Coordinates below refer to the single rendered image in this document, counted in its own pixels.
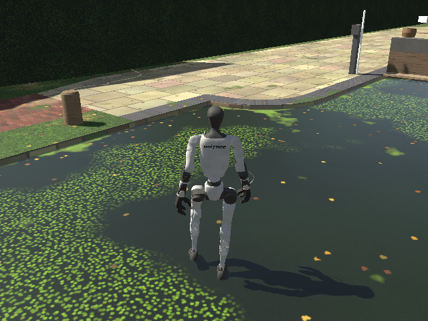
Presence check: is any robot right upper arm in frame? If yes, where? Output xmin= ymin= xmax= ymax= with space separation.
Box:
xmin=229 ymin=135 xmax=245 ymax=172

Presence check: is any left robot hand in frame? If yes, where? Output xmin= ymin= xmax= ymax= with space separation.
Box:
xmin=175 ymin=196 xmax=191 ymax=215

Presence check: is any robot left upper arm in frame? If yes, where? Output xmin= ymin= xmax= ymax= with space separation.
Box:
xmin=185 ymin=134 xmax=201 ymax=173

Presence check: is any right robot hand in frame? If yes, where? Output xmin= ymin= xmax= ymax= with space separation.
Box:
xmin=237 ymin=187 xmax=251 ymax=203

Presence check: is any right robot shin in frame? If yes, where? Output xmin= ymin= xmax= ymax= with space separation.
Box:
xmin=219 ymin=227 xmax=231 ymax=271

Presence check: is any robot left forearm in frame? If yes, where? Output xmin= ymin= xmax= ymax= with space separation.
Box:
xmin=177 ymin=163 xmax=191 ymax=197

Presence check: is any robot right forearm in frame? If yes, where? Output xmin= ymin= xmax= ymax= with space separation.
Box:
xmin=238 ymin=162 xmax=250 ymax=190

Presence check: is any humanoid robot torso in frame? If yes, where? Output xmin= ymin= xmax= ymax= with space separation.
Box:
xmin=199 ymin=132 xmax=230 ymax=201

